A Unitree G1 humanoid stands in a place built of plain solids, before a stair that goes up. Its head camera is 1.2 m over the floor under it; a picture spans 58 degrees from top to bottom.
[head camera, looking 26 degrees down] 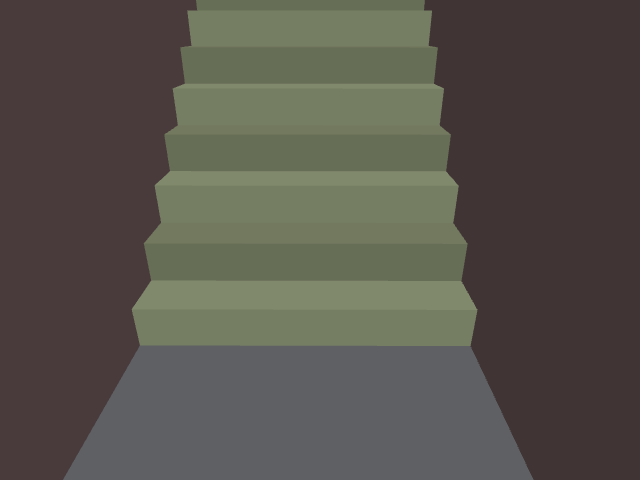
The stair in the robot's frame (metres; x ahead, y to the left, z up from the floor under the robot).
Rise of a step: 0.18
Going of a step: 0.22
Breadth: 1.45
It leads straight ahead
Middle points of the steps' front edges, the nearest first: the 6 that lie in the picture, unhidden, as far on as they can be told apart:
1.44 0.06 0.19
1.67 0.06 0.37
1.89 0.06 0.56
2.11 0.06 0.74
2.34 0.06 0.93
2.56 0.06 1.11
